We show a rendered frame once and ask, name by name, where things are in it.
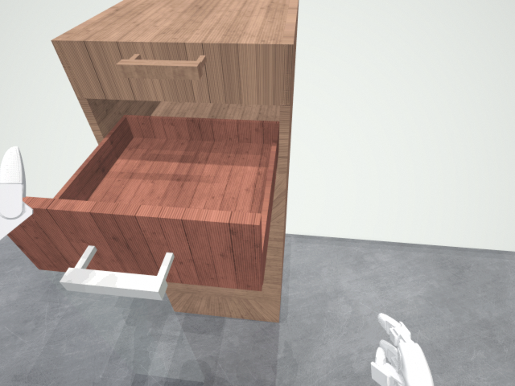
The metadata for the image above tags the robot left hand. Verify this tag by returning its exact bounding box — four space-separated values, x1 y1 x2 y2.
0 146 33 240

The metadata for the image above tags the robot right hand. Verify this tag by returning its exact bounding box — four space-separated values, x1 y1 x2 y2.
371 313 434 386

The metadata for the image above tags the drawer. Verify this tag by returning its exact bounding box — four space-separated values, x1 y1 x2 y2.
7 115 279 291

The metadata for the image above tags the cabinet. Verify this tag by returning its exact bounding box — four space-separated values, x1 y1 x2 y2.
51 0 299 322

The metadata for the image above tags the handle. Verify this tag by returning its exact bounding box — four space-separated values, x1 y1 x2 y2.
60 245 175 300
116 60 203 80

